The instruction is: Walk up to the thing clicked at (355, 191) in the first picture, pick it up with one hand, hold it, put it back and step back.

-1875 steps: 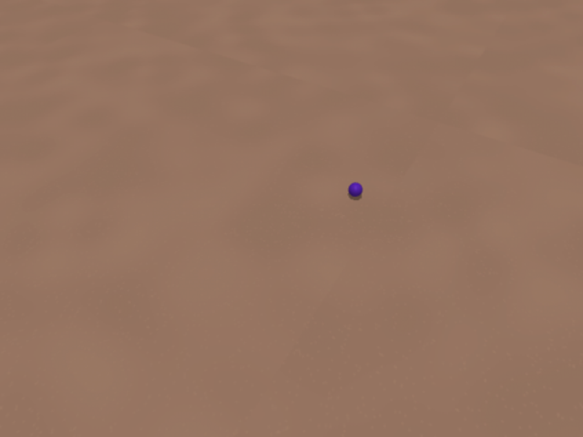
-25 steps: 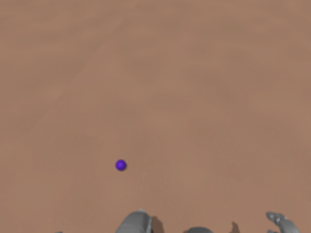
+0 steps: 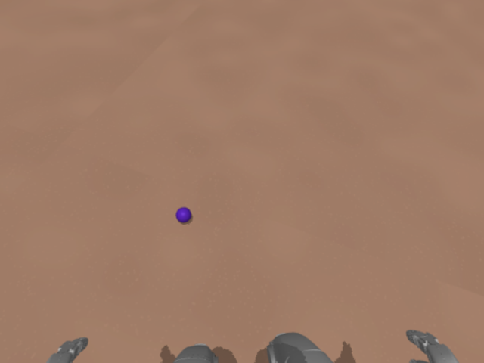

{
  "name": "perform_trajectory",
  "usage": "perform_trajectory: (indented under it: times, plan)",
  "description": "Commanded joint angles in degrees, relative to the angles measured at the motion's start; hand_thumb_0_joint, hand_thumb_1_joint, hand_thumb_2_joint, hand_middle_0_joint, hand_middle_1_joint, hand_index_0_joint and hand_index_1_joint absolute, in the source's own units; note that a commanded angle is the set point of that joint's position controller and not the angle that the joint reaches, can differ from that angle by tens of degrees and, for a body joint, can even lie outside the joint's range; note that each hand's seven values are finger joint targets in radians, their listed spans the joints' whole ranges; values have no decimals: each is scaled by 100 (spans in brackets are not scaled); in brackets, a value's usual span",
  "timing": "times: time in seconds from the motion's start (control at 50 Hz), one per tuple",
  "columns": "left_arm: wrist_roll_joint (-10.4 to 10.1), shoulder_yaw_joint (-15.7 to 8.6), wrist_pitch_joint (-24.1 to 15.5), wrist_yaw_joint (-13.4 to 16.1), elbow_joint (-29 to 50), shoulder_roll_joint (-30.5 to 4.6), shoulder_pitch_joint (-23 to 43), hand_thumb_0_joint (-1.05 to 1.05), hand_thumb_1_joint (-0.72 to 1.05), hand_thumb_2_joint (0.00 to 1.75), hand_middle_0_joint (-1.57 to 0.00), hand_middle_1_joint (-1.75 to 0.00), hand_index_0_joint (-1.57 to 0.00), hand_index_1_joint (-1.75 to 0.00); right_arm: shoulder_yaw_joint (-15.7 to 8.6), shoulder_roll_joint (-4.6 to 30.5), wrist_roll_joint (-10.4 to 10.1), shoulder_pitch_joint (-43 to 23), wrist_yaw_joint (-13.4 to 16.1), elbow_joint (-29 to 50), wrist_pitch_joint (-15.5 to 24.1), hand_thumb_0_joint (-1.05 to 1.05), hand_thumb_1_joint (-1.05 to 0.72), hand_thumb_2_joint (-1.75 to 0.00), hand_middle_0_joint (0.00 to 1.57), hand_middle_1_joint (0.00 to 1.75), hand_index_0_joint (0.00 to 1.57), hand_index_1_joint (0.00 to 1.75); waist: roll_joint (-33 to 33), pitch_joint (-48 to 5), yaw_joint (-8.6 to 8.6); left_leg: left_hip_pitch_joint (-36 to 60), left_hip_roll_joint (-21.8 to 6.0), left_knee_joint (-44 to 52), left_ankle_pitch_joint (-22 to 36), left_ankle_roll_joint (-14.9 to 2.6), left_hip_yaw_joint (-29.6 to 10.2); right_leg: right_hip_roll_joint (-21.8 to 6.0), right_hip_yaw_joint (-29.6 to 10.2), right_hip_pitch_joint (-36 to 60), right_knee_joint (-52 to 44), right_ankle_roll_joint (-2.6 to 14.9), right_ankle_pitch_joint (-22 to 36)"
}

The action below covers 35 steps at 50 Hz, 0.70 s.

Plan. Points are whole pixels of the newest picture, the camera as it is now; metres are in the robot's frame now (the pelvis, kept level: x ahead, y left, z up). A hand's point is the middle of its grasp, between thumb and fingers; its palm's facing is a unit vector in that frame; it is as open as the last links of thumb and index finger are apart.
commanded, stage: step back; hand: left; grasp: from above
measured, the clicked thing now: (183, 214) +0.73 +0.25 -0.73
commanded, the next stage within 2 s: stand in 1.92 s
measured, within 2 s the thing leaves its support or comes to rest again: neither
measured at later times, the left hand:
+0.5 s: hand out of the picture -0.06 +0.25 -0.15, palm faces +0.05 -0.91 -0.41, open 7.4 cm
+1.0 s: hand out of the picture -0.28 +0.22 -0.13, palm faces +0.06 -0.90 -0.44, open 7.4 cm
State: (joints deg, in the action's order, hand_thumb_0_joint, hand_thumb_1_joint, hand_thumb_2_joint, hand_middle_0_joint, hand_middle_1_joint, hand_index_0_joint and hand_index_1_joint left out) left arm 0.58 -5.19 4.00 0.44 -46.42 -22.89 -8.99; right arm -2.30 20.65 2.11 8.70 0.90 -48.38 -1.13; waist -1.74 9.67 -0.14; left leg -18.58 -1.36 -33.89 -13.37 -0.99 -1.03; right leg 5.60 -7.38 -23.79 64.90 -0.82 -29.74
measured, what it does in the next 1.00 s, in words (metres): walks backwards: right foot, then left foot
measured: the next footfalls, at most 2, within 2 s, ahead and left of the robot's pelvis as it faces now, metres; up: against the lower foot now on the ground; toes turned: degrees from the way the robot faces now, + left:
right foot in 0.12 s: -0.04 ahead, -0.15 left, +0.00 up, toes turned +1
left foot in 0.44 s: -0.13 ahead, +0.09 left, +0.00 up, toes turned +1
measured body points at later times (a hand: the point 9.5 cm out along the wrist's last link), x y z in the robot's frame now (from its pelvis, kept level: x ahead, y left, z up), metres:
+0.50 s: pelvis -0.18 -0.03 -0.01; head -0.12 -0.02 +0.43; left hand -0.06 +0.30 -0.12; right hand -0.08 -0.34 -0.13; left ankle -0.17 +0.09 -0.73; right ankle -0.09 -0.15 -0.72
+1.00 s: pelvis -0.32 -0.06 +0.00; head -0.30 -0.09 +0.45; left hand -0.28 +0.26 -0.10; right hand -0.24 -0.39 -0.13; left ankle -0.32 +0.09 -0.69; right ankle -0.31 -0.17 -0.73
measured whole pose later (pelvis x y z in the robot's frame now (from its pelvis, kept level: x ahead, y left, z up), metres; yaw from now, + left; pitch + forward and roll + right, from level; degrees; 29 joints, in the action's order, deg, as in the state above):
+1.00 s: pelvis -0.32 -0.06 +0.00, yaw +2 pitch -3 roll +1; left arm 2.6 -4.1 -0.2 -0.2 -53.4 -20.8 -13.9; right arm -3.9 24.5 2.0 12.9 -0.4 -54.3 -3.0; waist 2.9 4.9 -1.7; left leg -22.7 2.3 -52.9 -25.1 1.6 -6.7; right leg -0.7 1.3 -14.6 35.5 1.7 -18.7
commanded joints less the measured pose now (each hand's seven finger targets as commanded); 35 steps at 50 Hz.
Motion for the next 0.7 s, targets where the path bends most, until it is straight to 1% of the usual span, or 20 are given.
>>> perform_trajectory:
  times: [0.0, 0.04, 0.08, 0.1, 0.12, 0.14, 0.16, 0.18, 0.22, 0.34, 0.4, 0.42, 0.44, 0.46, 0.48, 0.52, 0.54, 0.58, 0.62, 0.68]
  plan:
    - [44, -262, -206, 55, 423, -874, -110, 0, 90, 90, -20, -30, -20, -30, -470, 1636, -9, 116, 123, 479, 86, 0, -90, -90, 20, 30, 20, 30, 1198, -1237, 148, 1270, -1427, 544, 2431, -1315, -1285, -440, 236, 37, -1570, -75, -44]
    - [52, -232, -250, 36, 199, -819, -434, 0, 90, 90, -20, -30, -20, -30, -479, 1722, -34, -75, 96, 510, 13, 0, -90, -90, 20, 30, 20, 30, 1371, -1382, 46, 1009, -1225, 369, 1898, -1134, -1138, -433, 554, 648, -2879, 25, 567]
    - [102, -249, -302, 28, -75, -843, -880, 0, 90, 90, -20, -30, -20, -30, -456, 1677, -120, -159, 69, 521, -67, 0, -90, -90, 20, 30, 20, 30, 1209, -1599, -103, 547, -921, 38, 1422, -743, -912, -365, 787, 1526, -4218, 195, 1593]
    - [189, -335, -345, 26, -42, -1131, -881, 0, 90, 90, -20, -30, -20, -30, -374, 1427, -160, -119, 45, 542, -78, 0, -90, -90, 20, 30, 20, 30, 646, -1477, -99, -408, -589, -430, 589, -392, -823, -898, -142, 1848, -4168, 334, 1552]
    - [166, -494, -326, 7, 101, -1828, -669, 0, 90, 90, -20, -30, -20, -30, -319, 1135, -225, -421, 75, 743, -61, 0, -90, -90, 20, 30, 20, 30, -1193, -1104, -267, -1347, 616, -1481, -1322, -16, -381, -2088, -1824, 1288, -4614, 1075, 1543]
    - [216, -539, -322, 24, 308, -2174, -277, 0, 90, 90, -20, -30, -20, -30, -417, 1327, -173, -489, 154, 680, -91, 0, -90, -90, 20, 30, 20, 30, -1493, -826, -379, -969, 587, -2841, -2255, 150, -679, -3005, -2701, 99, -4812, 1841, 1815]
    - [173, -443, -354, 49, 425, -1853, 5, 0, 90, 90, -20, -30, -20, -30, -432, 1462, -189, -377, 137, 567, -111, 0, -90, -90, 20, 30, 20, 30, -997, -710, -170, -871, 552, -3473, -1968, 142, -1084, -2863, -2265, -105, -4716, 1777, 2117]
    - [137, -354, -360, 81, 495, -1541, 433, 0, 90, 90, -20, -30, -20, -30, -411, 1400, -227, -30, 132, 420, -99, 0, -90, -90, 20, 30, 20, 30, -412, -708, 73, -906, 753, -3635, -1667, 95, -1127, -2318, -1273, 150, -4260, 1482, 2872]
    - [192, -343, -346, 119, 513, -1319, 487, 0, 90, 90, -20, -30, -20, -30, -344, 1271, -235, 124, 127, 361, -26, 0, -90, -90, 20, 30, 20, 30, -595, -790, 100, -874, 771, -3537, -1422, 124, -773, -1862, -511, 506, -3871, 1230, 3439]
    - [179, -293, -266, 189, 533, -1267, -130, 0, 90, 90, -20, -30, -20, -30, -306, 1102, -104, 60, 91, 412, 2, 0, -90, -90, 20, 30, 20, 30, -879, -1127, -300, -721, 419, -1154, -1711, 163, -215, -2009, -589, 1893, -3440, 1266, 4132]
    - [72, -248, -169, 147, 621, -1295, 95, 0, 90, 90, -20, -30, -20, -30, -366, 1100, -85, 607, 63, 142, 37, 0, -90, -90, 20, 30, 20, 30, -679, -1468, -23, 363, 414, 953, -187, 51, 246, -1788, -348, 1703, -2799, 957, 3876]
    - [62, -160, -144, 127, 651, -1171, 83, 0, 90, 90, -20, -30, -20, -30, -432, 1280, -26, 653, 79, 120, 42, 0, -90, -90, 20, 30, 20, 30, -500, -1450, -2, 809, 66, 1089, 253, -93, -296, -1658, -339, 992, -2680, 685, 3199]
    - [40, -99, -135, 102, 674, -949, -60, 0, 90, 90, -20, -30, -20, -30, -534, 1778, 47, 507, 69, 189, 33, 0, -90, -90, 20, 30, 20, 30, 665, -1385, -54, 1205, -1142, 1252, 718, -625, -1963, -951, 105, -202, -1887, 339, 1625]
    - [-4, -202, -138, 187, 714, -1125, 431, 0, 90, 90, -20, -30, -20, -30, -605, 2366, -32, 204, -4, 320, 6, 0, -90, -90, 20, 30, 20, 30, 1647, -1272, 242, 157, -2127, 1561, 1420, -1547, -2950, -215, 533, -64, -566, 138, -741]
    - [74, -258, -118, 209, 643, -1187, 511, 0, 90, 90, -20, -30, -20, -30, -610, 2224, 10, 71, 9, 328, 64, 0, -90, -90, 20, 30, 20, 30, 1294, -1057, 201, -286, -2276, 1578, 1484, -1754, -3061, -215, -183, 81, 325, 155, -776]
    - [-46, -236, -92, 186, 383, -1049, 165, 0, 90, 90, -20, -30, -20, -30, -396, 1675, 45, -328, 65, 367, 66, 0, -90, -90, 20, 30, 20, 30, 602, -1023, -149, 25, -1466, 1112, 2167, -1315, -1645, -53, -424, -144, 946, 228, -246]
    - [-53, -233, -104, 165, 263, -1084, -124, 0, 90, 90, -20, -30, -20, -30, -384, 1620, 20, -469, 87, 402, 62, 0, -90, -90, 20, 30, 20, 30, 790, -956, -272, -21, -1417, 1021, 2138, -1264, -1351, -81, -210, -109, 1009, 195, -84]
    - [-17, -224, -134, 116, 189, -1001, -272, 0, 90, 90, -20, -30, -20, -30, -364, 1484, 33, -517, 65, 425, 26, 0, -90, -90, 20, 30, 20, 30, 991, -880, -244, 194, -1262, 967, 1807, -1270, -1193, -196, 54, -35, 300, 53, -98]
    - [15, -175, -196, 75, 241, -906, -114, 0, 90, 90, -20, -30, -20, -30, -394, 1467, 44, -213, 69, 398, -6, 0, -90, -90, 20, 30, 20, 30, 1134, -1005, -25, 746, -1239, 778, 1896, -1246, -1178, -354, 223, 37, -932, -36, -170]
    - [52, -154, -332, 61, 15, -901, -297, 0, 90, 90, -20, -30, -20, -30, -436, 1652, 14, -34, 21, 309, -86, 0, -90, -90, 20, 30, 20, 30, 1338, -1364, 70, 953, -1126, 660, 769, -1086, -1176, -397, 717, 738, -2911, 66, 254]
